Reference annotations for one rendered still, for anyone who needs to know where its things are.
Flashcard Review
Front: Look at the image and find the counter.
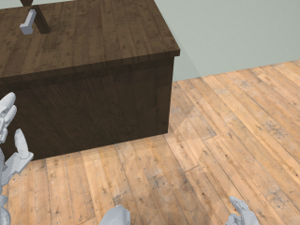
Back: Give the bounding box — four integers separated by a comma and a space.
0, 0, 181, 165

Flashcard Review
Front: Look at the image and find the robot left thigh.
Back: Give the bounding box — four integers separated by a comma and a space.
98, 206, 130, 225

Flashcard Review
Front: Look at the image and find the robot right hand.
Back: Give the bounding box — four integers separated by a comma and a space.
225, 196, 260, 225

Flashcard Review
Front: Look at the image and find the left robot forearm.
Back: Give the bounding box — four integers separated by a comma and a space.
0, 195, 11, 225

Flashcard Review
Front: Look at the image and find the tap lever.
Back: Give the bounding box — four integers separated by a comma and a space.
20, 9, 37, 35

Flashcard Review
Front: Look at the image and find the robot left hand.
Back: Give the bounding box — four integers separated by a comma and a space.
0, 92, 34, 195

